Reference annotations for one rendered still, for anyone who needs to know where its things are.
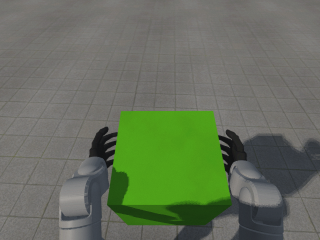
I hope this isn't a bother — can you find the carton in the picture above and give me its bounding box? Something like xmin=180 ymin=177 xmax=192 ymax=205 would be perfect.
xmin=107 ymin=111 xmax=232 ymax=226

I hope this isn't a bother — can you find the robot left forearm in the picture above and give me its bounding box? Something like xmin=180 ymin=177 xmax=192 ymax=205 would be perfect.
xmin=59 ymin=156 xmax=110 ymax=240

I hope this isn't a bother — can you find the robot right forearm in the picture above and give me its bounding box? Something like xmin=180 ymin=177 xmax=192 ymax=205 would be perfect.
xmin=228 ymin=160 xmax=284 ymax=240

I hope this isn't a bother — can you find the robot right hand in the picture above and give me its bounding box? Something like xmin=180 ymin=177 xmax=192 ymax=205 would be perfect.
xmin=218 ymin=129 xmax=247 ymax=175

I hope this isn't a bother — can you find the robot left hand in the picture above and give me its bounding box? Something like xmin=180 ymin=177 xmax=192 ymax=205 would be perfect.
xmin=88 ymin=126 xmax=118 ymax=168

